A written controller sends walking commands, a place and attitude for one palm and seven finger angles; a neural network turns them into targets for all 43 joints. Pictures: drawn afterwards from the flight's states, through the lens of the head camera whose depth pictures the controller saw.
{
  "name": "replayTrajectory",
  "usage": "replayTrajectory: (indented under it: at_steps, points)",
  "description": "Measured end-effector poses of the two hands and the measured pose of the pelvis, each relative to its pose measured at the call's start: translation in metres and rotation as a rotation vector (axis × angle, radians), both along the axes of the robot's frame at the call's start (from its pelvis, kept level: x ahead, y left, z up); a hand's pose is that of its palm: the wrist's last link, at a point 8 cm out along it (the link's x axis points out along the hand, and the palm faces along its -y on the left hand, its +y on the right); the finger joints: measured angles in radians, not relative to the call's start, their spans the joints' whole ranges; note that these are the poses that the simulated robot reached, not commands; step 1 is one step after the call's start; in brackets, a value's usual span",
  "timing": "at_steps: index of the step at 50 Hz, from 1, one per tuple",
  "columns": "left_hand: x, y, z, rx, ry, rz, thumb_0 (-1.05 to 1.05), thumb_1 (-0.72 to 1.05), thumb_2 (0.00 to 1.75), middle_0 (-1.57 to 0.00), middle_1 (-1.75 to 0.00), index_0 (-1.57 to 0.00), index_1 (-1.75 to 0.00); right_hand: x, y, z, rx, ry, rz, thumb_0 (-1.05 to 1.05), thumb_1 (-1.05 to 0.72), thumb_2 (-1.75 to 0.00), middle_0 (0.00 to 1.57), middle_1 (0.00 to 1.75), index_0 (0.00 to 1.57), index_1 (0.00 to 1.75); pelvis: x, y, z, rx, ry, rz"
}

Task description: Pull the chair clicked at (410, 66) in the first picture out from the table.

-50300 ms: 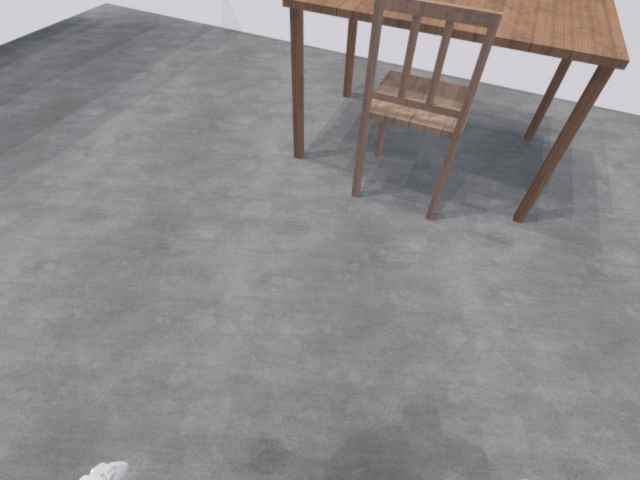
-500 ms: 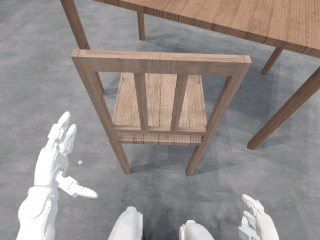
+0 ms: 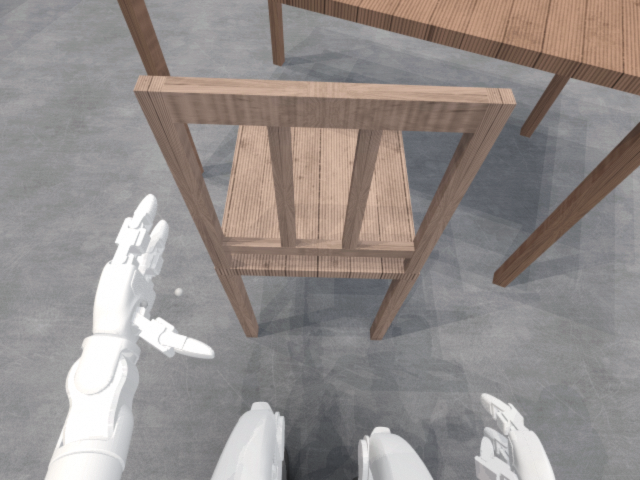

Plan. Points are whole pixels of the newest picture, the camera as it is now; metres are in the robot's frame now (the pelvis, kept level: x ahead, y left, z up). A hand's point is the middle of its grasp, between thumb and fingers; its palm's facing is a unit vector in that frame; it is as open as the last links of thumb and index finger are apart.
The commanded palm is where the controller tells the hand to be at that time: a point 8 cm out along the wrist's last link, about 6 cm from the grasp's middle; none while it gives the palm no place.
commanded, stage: aim the fingers beside a spindle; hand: left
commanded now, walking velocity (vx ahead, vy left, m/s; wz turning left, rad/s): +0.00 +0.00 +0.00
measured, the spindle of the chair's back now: (284, 194) +0.49 +0.07 +0.01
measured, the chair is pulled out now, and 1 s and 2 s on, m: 0.24 0.24 0.24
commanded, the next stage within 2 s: none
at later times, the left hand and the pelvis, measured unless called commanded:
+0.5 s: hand (185, 291) +0.34 +0.18 +0.01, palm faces +0.02 -1.00 -0.04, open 16.9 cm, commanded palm +0.31 +0.23 +0.02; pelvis +0.00 +0.01 -0.01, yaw -1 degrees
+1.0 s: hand (177, 279) +0.34 +0.19 +0.03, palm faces +0.04 -1.00 -0.08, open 16.9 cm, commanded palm +0.32 +0.23 +0.01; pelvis +0.00 +0.00 -0.01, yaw +0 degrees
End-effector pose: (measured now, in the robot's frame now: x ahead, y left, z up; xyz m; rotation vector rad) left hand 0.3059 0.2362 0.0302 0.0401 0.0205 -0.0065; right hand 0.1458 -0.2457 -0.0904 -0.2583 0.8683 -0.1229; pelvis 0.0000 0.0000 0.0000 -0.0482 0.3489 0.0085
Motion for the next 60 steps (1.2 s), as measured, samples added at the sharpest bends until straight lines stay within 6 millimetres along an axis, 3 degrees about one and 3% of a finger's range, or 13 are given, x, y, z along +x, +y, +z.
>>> replayTrajectory:
  at_steps: [9, 17, 26, 33, 38, 42, 50, 57, 60]
  points:
    - [0.009, 0.004, -0.016, -0.007, 0.025, 0.022, -0.01, -0.50, 0.30, -0.06, -0.08, -0.06, -0.08, -0.007, 0.001, -0.008, -0.007, 0.039, -0.006, 0.01, -0.90, -0.90, 0.20, 0.30, 0.20, 0.29, 0.000, 0.002, -0.005, -0.004, 0.017, -0.001]
    - [0.020, -0.006, -0.011, -0.005, -0.019, -0.008, -0.01, -0.50, 0.30, -0.06, -0.08, -0.06, -0.08, -0.010, 0.002, -0.013, -0.005, 0.065, -0.015, 0.01, -0.90, -0.90, 0.20, 0.30, 0.20, 0.29, 0.000, 0.005, -0.009, -0.007, 0.027, -0.004]
    - [0.005, 0.000, -0.017, 0.004, 0.034, 0.033, -0.01, -0.50, 0.30, -0.06, -0.08, -0.06, -0.08, -0.008, 0.007, -0.011, 0.019, 0.063, -0.015, 0.01, -0.90, -0.90, 0.20, 0.30, 0.20, 0.29, 0.001, 0.005, -0.005, 0.000, 0.020, -0.009]
    - [0.001, -0.007, -0.003, 0.006, -0.042, 0.012, -0.01, -0.50, 0.30, -0.06, -0.08, -0.06, -0.08, -0.001, 0.007, -0.012, 0.013, 0.054, 0.006, 0.01, -0.90, -0.90, 0.20, 0.30, 0.20, 0.29, -0.001, 0.004, -0.006, -0.006, 0.011, 0.004]
    - [0.009, -0.017, -0.018, -0.003, 0.017, -0.016, -0.01, -0.50, 0.30, -0.06, -0.08, -0.06, -0.08, 0.001, 0.005, -0.012, 0.011, 0.048, 0.005, 0.01, -0.90, -0.90, 0.20, 0.30, 0.20, 0.29, -0.003, 0.002, -0.008, -0.003, 0.017, 0.004]
    - [0.013, -0.013, -0.029, -0.005, 0.043, 0.016, -0.01, -0.50, 0.30, -0.06, -0.08, -0.07, -0.08, 0.000, 0.001, -0.013, 0.002, 0.049, -0.006, 0.01, -0.90, -0.90, 0.20, 0.30, 0.20, 0.29, -0.004, -0.001, -0.011, -0.002, 0.023, -0.003]
    - [0.012, 0.003, 0.005, 0.037, -0.057, 0.041, -0.01, -0.50, 0.30, -0.06, -0.08, -0.06, -0.08, -0.008, -0.002, -0.015, 0.015, 0.080, -0.015, 0.01, -0.90, -0.90, 0.20, 0.30, 0.20, 0.29, 0.000, -0.003, -0.006, -0.001, 0.016, -0.002]
    - [0.008, -0.010, -0.035, -0.027, 0.107, -0.005, -0.01, -0.50, 0.30, -0.05, -0.08, -0.06, -0.08, -0.008, -0.006, -0.014, 0.006, 0.082, -0.027, 0.01, -0.90, -0.90, 0.20, 0.30, 0.20, 0.29, 0.002, -0.003, -0.007, 0.001, 0.029, -0.002]
    - [0.008, -0.012, -0.034, -0.023, 0.065, 0.007, -0.01, -0.50, 0.30, -0.06, -0.08, -0.06, -0.08, -0.007, -0.009, -0.014, -0.013, 0.075, -0.032, 0.01, -0.90, -0.90, 0.20, 0.30, 0.20, 0.29, 0.002, -0.003, -0.009, -0.001, 0.030, -0.006]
